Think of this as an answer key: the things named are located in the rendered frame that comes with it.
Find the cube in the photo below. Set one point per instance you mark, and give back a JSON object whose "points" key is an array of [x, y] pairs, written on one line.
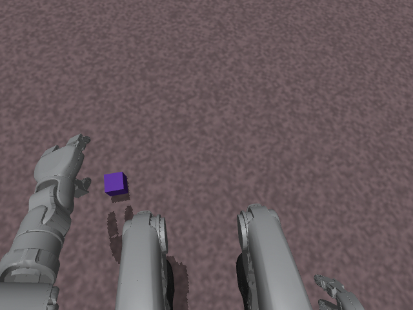
{"points": [[115, 183]]}

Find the right robot foot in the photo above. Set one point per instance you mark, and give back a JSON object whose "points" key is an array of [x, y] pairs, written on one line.
{"points": [[242, 281]]}

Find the right robot hand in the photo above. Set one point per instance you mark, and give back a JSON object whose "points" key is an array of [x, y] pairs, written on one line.
{"points": [[345, 300]]}

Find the left robot hand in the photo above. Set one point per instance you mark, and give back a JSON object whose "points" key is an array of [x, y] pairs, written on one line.
{"points": [[65, 161]]}

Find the left robot arm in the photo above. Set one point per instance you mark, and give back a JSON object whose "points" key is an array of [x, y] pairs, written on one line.
{"points": [[29, 270]]}

